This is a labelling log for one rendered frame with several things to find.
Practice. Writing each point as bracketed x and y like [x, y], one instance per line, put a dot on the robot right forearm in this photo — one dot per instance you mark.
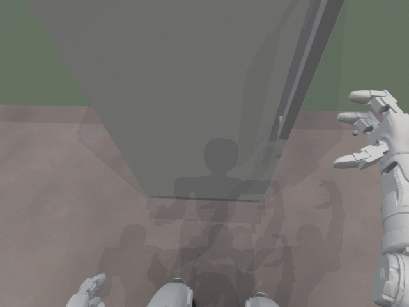
[395, 205]

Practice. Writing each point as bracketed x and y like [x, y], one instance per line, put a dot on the robot right hand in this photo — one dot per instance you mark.
[393, 130]

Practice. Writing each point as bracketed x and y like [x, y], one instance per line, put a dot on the robot right shin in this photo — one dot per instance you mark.
[260, 294]

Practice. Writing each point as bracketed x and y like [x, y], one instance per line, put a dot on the robot right upper arm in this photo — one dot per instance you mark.
[390, 284]

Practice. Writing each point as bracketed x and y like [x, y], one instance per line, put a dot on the fridge door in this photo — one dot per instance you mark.
[190, 91]

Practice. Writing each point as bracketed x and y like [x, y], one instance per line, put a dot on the handle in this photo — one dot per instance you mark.
[323, 25]

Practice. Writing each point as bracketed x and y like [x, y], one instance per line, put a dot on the left robot thigh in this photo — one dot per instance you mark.
[172, 295]

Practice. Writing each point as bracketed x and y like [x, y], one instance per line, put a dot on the robot left hand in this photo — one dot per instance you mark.
[86, 292]

